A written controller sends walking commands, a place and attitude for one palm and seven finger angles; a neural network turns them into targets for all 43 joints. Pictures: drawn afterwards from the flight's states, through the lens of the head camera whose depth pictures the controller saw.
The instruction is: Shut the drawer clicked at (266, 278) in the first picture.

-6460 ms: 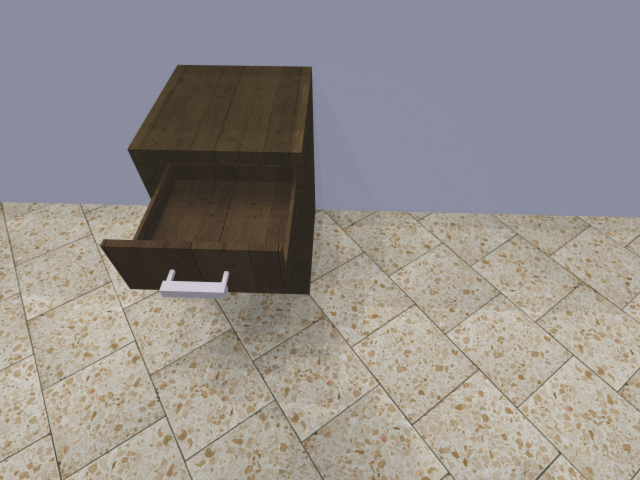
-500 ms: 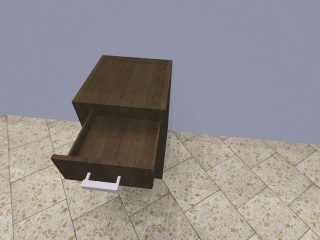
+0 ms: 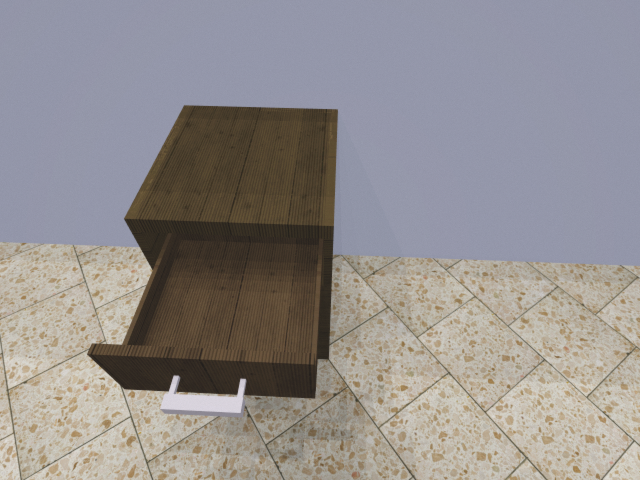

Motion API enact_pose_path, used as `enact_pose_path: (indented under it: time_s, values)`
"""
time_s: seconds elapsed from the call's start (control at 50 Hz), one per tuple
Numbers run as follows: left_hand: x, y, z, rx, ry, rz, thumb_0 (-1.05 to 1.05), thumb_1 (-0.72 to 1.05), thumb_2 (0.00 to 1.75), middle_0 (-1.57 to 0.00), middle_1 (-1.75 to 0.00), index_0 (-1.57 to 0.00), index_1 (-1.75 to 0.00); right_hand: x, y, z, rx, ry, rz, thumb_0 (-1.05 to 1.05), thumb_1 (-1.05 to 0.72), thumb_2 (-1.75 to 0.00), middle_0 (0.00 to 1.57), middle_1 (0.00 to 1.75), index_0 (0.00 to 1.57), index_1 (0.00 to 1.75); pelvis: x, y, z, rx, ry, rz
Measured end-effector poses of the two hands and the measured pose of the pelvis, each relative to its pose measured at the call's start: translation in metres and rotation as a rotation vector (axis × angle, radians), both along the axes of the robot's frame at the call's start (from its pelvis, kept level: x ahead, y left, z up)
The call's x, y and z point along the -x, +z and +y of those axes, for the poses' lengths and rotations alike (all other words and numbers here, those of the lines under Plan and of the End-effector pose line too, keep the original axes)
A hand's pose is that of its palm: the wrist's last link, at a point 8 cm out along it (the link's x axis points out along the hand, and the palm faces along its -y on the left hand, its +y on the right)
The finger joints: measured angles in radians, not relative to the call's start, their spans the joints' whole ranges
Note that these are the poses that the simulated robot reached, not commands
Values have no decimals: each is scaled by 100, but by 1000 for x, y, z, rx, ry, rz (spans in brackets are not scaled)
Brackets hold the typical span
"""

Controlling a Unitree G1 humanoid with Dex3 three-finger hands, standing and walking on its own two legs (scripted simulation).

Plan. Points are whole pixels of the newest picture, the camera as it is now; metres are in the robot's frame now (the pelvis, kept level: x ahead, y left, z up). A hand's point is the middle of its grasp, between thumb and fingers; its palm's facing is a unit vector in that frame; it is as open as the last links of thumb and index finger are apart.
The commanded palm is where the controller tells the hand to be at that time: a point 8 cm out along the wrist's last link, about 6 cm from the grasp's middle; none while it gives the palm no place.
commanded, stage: come to a stop and stand still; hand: left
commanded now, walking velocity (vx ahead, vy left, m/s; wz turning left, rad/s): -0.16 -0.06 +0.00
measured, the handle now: (206, 393) +0.30 +0.22 -0.24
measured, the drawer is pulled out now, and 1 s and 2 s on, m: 0.28 0.28 0.28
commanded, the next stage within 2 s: look again from close up in 0.96 s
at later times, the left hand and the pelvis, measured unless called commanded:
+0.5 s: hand out of the picture +0.03 +0.15 -0.17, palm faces +0.01 -0.97 -0.24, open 7.3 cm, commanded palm none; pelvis +0.00 -0.03 +0.00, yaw +1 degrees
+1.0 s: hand out of the picture +0.03 +0.13 -0.16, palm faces +0.06 -0.97 -0.22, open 7.3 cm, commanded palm none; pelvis +0.02 -0.04 +0.01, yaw +3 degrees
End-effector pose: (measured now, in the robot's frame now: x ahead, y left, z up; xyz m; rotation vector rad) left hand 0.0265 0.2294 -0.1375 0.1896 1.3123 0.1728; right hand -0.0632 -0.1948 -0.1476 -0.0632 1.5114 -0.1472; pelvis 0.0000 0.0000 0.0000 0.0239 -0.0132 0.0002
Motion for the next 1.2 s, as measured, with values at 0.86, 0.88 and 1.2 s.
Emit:
enact_pose_path:
  time_s: [0.86, 0.88, 1.2]
  values:
    - [7, 7, -51, 10, 32, -5, 1, 93, 89, -20, -30, -20, -30, -86, 5, -73, 30, 110, -128, 0, -91, -90, 19, 30, 20, 30, -12, 6, -49, 32, 47, 20]
    - [5, 7, -51, 10, 33, -6, 1, 93, 89, -20, -30, -20, -30, -84, 5, -71, 25, 107, -118, 0, -91, -90, 19, 30, 20, 30, -13, 6, -48, 32, 47, 20]
    - [9, 1, -39, 31, 49, 29, 1, 94, 89, -20, -30, -20, -30, -51, 7, -46, 27, 65, -24, 0, -91, -90, 20, 30, 20, 30, -21, 7, -32, 41, 40, 5]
